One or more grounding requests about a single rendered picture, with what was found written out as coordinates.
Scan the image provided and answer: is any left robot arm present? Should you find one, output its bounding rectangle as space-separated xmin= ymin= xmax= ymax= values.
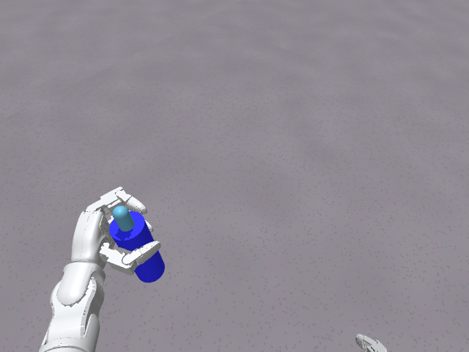
xmin=39 ymin=261 xmax=106 ymax=352

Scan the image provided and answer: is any bottle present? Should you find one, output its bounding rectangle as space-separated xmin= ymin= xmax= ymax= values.
xmin=109 ymin=205 xmax=165 ymax=283

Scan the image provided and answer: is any left robot hand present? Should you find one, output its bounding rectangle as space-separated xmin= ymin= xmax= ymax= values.
xmin=71 ymin=187 xmax=161 ymax=276

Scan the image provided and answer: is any right robot hand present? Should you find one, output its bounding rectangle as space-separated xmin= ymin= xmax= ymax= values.
xmin=355 ymin=334 xmax=387 ymax=352

